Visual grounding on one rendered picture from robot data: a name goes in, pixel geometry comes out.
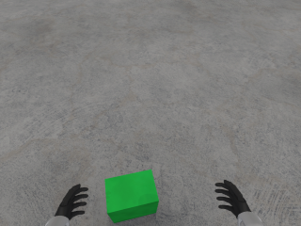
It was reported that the robot left forearm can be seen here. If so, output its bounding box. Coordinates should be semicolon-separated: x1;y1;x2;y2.
45;216;70;226

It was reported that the carton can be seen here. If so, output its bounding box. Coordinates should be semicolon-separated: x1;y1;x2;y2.
104;169;159;223

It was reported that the robot right forearm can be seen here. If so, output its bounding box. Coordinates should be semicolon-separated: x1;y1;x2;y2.
237;211;266;226

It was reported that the left robot hand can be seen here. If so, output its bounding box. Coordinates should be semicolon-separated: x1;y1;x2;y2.
55;184;88;220

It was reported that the right robot hand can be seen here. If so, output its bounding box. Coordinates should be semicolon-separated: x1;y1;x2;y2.
215;180;251;219

